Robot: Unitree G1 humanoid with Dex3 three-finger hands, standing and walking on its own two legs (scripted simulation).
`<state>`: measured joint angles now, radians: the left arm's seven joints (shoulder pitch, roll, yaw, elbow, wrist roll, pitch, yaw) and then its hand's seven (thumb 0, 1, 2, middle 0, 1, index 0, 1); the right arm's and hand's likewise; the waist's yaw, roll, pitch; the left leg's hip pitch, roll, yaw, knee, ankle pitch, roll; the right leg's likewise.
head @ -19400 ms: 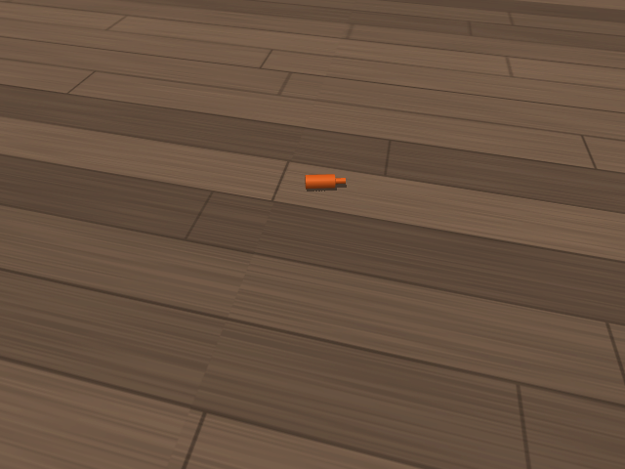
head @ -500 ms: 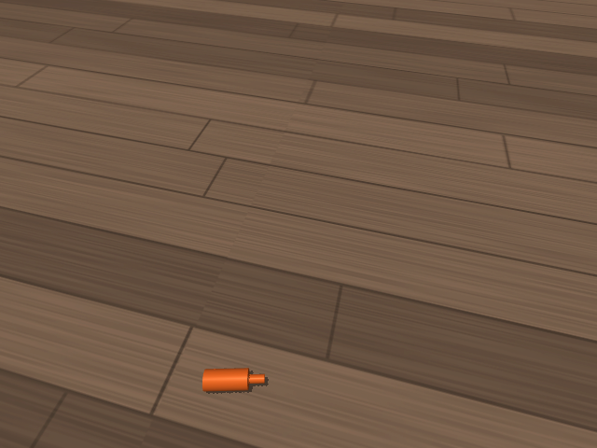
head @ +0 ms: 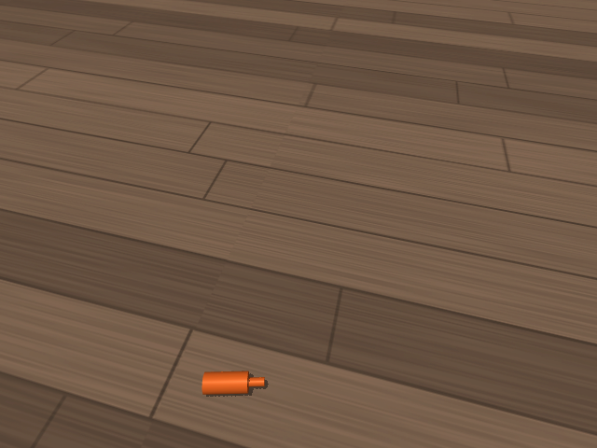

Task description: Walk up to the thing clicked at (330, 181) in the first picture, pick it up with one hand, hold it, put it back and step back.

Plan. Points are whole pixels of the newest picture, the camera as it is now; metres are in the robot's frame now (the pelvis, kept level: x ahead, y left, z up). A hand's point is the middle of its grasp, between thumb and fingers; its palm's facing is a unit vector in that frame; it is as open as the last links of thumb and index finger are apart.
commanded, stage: stand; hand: left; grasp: from above
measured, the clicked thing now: (234, 382) +0.42 +0.20 -0.75
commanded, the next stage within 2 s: rise first in 0.84 s
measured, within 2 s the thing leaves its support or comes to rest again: neither
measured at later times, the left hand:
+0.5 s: hand out of the picture +0.06 +0.25 -0.16, palm faces -0.02 -0.94 -0.34, open 7.4 cm
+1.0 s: hand out of the picture +0.07 +0.25 -0.16, palm faces +0.01 -0.94 -0.34, open 7.4 cm
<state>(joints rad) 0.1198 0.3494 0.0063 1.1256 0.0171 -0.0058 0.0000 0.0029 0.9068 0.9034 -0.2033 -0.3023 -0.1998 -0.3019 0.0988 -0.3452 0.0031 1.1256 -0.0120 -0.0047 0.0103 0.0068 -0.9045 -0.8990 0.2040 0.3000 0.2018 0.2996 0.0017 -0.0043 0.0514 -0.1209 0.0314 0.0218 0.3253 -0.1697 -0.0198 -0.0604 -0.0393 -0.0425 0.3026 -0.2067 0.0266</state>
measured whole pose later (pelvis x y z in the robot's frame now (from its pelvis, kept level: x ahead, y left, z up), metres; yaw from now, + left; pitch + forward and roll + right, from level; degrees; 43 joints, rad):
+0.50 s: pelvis +0.00 +0.00 +0.00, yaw +0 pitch -2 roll +0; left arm 0.13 0.35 0.01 1.13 0.02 0.00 0.00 0.00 0.91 0.90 -0.20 -0.30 -0.20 -0.30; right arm 0.11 -0.34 0.00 1.13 -0.01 0.00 0.01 0.01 -0.90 -0.90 0.20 0.30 0.20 0.30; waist 0.00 0.00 0.05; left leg -0.13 0.03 0.02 0.32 -0.16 -0.02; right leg -0.07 -0.04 -0.05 0.31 -0.21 0.03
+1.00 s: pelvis +0.00 +0.00 +0.00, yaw +0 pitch -1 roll +0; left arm 0.13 0.34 0.02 1.07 0.00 -0.01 0.01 0.00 0.88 0.91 -0.20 -0.32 -0.20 -0.32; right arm 0.14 -0.34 0.01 1.04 0.02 -0.01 -0.01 0.01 -0.91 -0.90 0.20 0.30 0.20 0.30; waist 0.00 0.00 0.05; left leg -0.17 0.03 0.02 0.36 -0.18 -0.02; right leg -0.11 -0.04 -0.04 0.35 -0.22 0.03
